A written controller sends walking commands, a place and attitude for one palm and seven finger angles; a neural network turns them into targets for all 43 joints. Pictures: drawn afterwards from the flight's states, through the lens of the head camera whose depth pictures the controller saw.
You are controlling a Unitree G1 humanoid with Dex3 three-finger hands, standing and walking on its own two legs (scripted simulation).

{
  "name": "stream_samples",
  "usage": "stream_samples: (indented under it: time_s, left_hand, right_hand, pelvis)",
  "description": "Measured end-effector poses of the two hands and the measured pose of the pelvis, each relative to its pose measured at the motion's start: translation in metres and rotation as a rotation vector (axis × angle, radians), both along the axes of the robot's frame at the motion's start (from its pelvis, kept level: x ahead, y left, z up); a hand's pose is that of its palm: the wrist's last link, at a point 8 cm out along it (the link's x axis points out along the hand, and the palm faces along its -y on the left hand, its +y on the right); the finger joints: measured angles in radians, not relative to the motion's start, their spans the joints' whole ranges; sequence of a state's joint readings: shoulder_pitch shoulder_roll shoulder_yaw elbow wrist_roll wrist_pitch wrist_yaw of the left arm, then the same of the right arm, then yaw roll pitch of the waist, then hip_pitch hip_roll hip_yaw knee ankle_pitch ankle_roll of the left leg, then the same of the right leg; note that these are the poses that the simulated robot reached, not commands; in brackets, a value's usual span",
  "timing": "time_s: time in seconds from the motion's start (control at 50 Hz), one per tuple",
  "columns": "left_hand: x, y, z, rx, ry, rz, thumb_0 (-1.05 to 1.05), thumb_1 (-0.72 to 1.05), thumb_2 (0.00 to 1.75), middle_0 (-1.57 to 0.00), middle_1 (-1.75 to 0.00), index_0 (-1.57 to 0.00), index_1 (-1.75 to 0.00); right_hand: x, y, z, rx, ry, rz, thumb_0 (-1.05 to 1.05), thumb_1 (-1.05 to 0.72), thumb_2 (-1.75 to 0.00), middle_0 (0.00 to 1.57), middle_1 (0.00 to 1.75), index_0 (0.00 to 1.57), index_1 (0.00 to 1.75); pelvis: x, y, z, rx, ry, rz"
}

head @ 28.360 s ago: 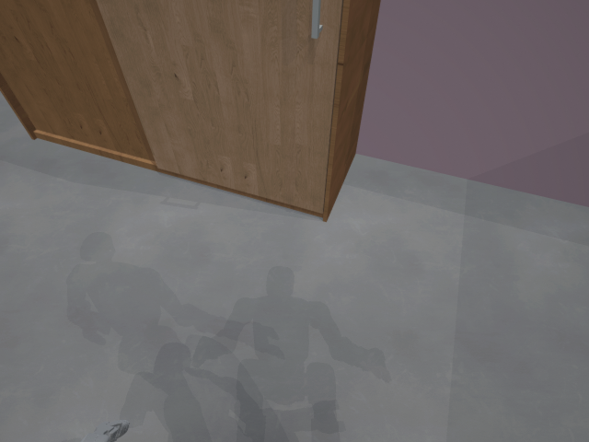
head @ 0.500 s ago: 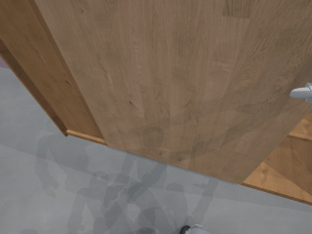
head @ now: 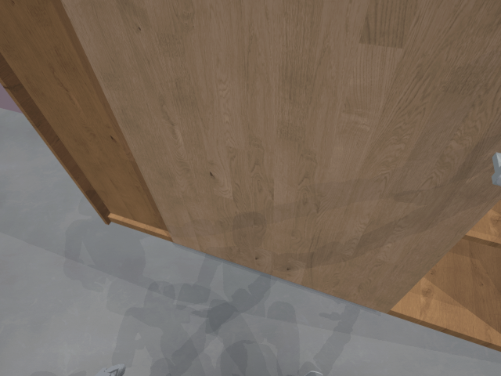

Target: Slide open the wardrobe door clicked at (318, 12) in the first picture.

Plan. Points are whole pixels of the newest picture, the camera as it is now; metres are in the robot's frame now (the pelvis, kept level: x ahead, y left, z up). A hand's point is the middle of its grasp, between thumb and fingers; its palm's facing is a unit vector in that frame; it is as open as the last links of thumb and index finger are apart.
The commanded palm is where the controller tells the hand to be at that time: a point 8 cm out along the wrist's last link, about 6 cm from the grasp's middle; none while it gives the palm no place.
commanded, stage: slip the hand off the handle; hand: right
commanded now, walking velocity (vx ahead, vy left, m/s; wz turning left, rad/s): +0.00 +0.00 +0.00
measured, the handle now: out of the picture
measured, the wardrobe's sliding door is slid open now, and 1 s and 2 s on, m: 0.50 0.50 0.50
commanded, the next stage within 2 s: relax the arm and regain balance in 1.32 s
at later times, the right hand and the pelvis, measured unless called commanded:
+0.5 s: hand out of the picture +0.39 -0.37 +0.16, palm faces +0.37 +0.92 -0.15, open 14.7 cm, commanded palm +0.34 -0.40 +0.18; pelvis -0.01 -0.04 +0.01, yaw -2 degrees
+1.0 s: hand out of the picture +0.29 -0.36 +0.17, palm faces +0.39 +0.91 -0.14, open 14.7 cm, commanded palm +0.26 -0.39 +0.18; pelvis -0.06 -0.06 +0.01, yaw -3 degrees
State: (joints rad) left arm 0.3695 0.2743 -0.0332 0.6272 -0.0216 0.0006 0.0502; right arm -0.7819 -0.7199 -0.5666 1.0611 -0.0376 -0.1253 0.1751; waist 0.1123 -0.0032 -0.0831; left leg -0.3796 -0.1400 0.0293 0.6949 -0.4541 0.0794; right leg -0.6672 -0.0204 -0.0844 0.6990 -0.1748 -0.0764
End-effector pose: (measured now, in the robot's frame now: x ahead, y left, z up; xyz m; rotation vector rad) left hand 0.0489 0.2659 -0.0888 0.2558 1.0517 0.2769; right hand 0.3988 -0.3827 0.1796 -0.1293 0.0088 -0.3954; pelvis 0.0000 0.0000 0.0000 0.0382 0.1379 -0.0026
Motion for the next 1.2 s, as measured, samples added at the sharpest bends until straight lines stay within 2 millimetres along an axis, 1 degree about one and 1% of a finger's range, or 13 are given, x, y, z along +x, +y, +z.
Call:
stream_samples:
  time_s: [0.08, 0.22, 0.28, 0.36, 0.44, 0.52, 0.72, 0.8, 0.86, 0.94, 1.02, 1.1, 1.2]
  left_hand:
    - [-0.001, -0.002, 0.001, 0.014, 0.024, -0.008, 0.01, 0.9, 0.9, -0.2, -0.3, -0.2, -0.3]
    - [-0.016, -0.004, 0.001, 0.045, 0.11, -0.017, 0.01, 0.9, 0.9, -0.2, -0.3, -0.2, -0.3]
    - [-0.02, -0.006, 0.002, 0.054, 0.13, -0.017, 0.01, 0.9, 0.9, -0.2, -0.3, -0.2, -0.3]
    - [-0.016, -0.014, 0.006, 0.052, 0.1, -0.017, 0.01, 0.9, 0.9, -0.2, -0.3, -0.2, -0.3]
    - [0.0, -0.025, 0.01, 0.039, 0.016, -0.028, 0.01, 0.9, 0.9, -0.2, -0.3, -0.2, -0.3]
    - [0.022, -0.04, 0.016, 0.022, -0.086, -0.062, 0.01, 0.9, 0.9, -0.2, -0.3, -0.2, -0.3]
    - [0.079, -0.085, 0.028, -0.021, -0.275, -0.214, 0.01, 0.9, 0.9, -0.2, -0.3, -0.2, -0.3]
    - [0.092, -0.099, 0.033, -0.029, -0.324, -0.261, 0.01, 0.9, 0.9, -0.2, -0.3, -0.2, -0.3]
    - [0.095, -0.107, 0.037, -0.032, -0.353, -0.282, 0.01, 0.9, 0.9, -0.2, -0.3, -0.2, -0.3]
    - [0.089, -0.112, 0.041, -0.034, -0.38, -0.284, 0.01, 0.9, 0.9, -0.2, -0.3, -0.2, -0.3]
    - [0.075, -0.113, 0.041, -0.017, -0.375, -0.29, 0.01, 0.9, 0.9, -0.2, -0.3, -0.2, -0.3]
    - [0.052, -0.11, 0.036, 0.01, -0.342, -0.3, 0.01, 0.9, 0.9, -0.2, -0.3, -0.2, -0.3]
    - [0.015, -0.106, 0.026, 0.035, -0.302, -0.295, 0.01, 0.9, 0.9, -0.2, -0.3, -0.2, -0.3]
  right_hand:
    - [-0.009, -0.02, -0.003, -0.008, 0.01, -0.046, -0.01, 0.55, -0.2, 0.42, 1.23, 0.43, 1.24]
    - [-0.022, -0.052, 0.002, -0.041, -0.006, -0.078, -0.01, 0.55, -0.2, 0.31, 1.18, 0.32, 1.19]
    - [-0.023, -0.055, 0.003, -0.048, -0.01, -0.044, -0.01, 0.55, -0.2, 0.28, 1.16, 0.29, 1.17]
    - [-0.026, -0.046, 0.0, -0.047, -0.011, 0.018, -0.01, 0.55, -0.2, 0.26, 1.15, 0.27, 1.16]
    - [-0.034, -0.036, -0.009, -0.03, -0.015, 0.035, -0.01, 0.55, -0.2, 0.26, 1.15, 0.26, 1.16]
    - [-0.049, -0.032, -0.014, -0.038, -0.029, 0.011, -0.01, 0.55, -0.2, 0.25, 1.15, 0.25, 1.16]
    - [-0.101, -0.028, -0.003, -0.052, -0.055, -0.009, -0.01, 0.55, -0.2, 0.25, 1.15, 0.25, 1.15]
    - [-0.114, -0.023, -0.002, -0.044, -0.042, 0.003, -0.01, 0.55, -0.2, 0.25, 1.15, 0.25, 1.15]
    - [-0.123, -0.018, -0.001, -0.037, -0.042, 0.011, -0.01, 0.55, -0.2, 0.25, 1.15, 0.25, 1.15]
    - [-0.138, -0.014, -0.001, -0.036, -0.053, 0.012, -0.01, 0.55, -0.2, 0.25, 1.15, 0.25, 1.15]
    - [-0.151, -0.015, -0.003, -0.032, -0.057, -0.004, -0.01, 0.55, -0.2, 0.25, 1.15, 0.25, 1.15]
    - [-0.159, -0.018, -0.001, -0.033, -0.062, -0.013, -0.01, 0.55, -0.2, 0.25, 1.15, 0.25, 1.15]
    - [-0.168, -0.016, 0.008, -0.042, -0.093, 0.014, -0.01, 0.55, -0.2, 0.25, 1.15, 0.25, 1.15]
  pelvis:
    - [0.0, -0.003, 0.0, 0.008, 0.006, -0.009]
    - [-0.001, -0.012, 0.0, 0.026, 0.015, -0.036]
    - [-0.001, -0.017, 0.002, 0.031, 0.015, -0.044]
    - [-0.001, -0.026, 0.005, 0.032, 0.003, -0.046]
    - [-0.003, -0.033, 0.007, 0.03, -0.014, -0.038]
    - [-0.007, -0.039, 0.008, 0.03, -0.034, -0.034]
    - [-0.024, -0.051, 0.009, 0.032, -0.097, -0.06]
    - [-0.034, -0.054, 0.01, 0.028, -0.117, -0.066]
    - [-0.041, -0.057, 0.011, 0.027, -0.129, -0.066]
    - [-0.05, -0.059, 0.012, 0.027, -0.15, -0.059]
    - [-0.062, -0.061, 0.011, 0.029, -0.171, -0.064]
    - [-0.079, -0.062, 0.009, 0.037, -0.182, -0.083]
    - [-0.106, -0.067, 0.002, 0.055, -0.187, -0.1]
